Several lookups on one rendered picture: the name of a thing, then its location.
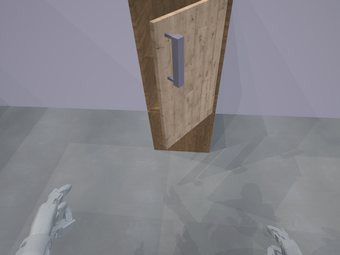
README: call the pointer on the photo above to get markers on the robot left forearm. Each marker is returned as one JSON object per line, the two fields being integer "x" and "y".
{"x": 37, "y": 244}

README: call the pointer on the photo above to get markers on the left robot hand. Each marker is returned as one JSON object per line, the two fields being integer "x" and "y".
{"x": 48, "y": 213}

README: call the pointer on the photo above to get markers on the right robot hand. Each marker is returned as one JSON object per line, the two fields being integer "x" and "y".
{"x": 288, "y": 246}

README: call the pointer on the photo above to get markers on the cupboard door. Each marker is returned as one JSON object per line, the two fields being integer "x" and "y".
{"x": 202, "y": 25}

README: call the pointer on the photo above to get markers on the handle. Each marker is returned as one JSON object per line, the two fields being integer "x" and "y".
{"x": 177, "y": 58}

